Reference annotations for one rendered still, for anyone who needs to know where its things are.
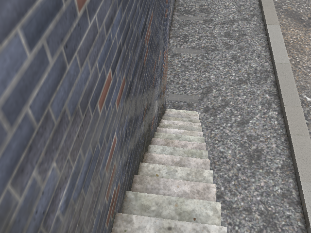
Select stairs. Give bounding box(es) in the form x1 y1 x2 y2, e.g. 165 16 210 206
111 109 227 233

